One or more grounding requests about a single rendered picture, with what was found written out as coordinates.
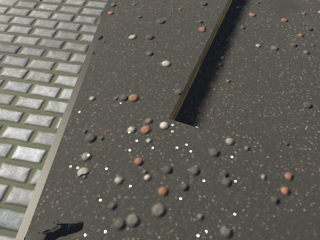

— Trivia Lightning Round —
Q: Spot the left robot hand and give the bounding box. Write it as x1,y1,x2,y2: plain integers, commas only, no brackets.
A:
24,219,84,240

